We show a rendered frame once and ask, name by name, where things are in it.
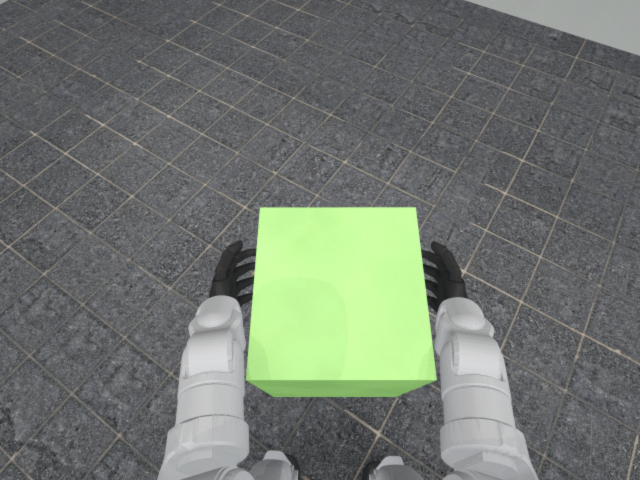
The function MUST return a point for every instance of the robot left forearm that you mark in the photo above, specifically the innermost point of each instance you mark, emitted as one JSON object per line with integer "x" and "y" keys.
{"x": 210, "y": 431}

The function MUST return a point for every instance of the robot right shin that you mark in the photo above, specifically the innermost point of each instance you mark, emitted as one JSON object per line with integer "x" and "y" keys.
{"x": 391, "y": 460}

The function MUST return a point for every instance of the robot right hand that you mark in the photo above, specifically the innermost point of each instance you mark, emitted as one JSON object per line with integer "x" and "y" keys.
{"x": 447, "y": 274}

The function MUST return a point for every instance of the robot left shin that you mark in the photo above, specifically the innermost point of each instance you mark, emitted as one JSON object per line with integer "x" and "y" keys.
{"x": 278, "y": 455}

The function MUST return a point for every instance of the carton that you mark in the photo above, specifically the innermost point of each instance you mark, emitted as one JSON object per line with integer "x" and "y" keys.
{"x": 339, "y": 304}

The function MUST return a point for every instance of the robot right forearm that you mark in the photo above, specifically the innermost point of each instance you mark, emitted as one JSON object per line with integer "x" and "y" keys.
{"x": 479, "y": 431}

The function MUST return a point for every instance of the robot shin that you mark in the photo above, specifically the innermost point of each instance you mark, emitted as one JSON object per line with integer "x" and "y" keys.
{"x": 391, "y": 460}
{"x": 278, "y": 455}

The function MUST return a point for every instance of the robot left hand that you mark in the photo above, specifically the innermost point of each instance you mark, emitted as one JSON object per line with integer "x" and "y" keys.
{"x": 226, "y": 273}

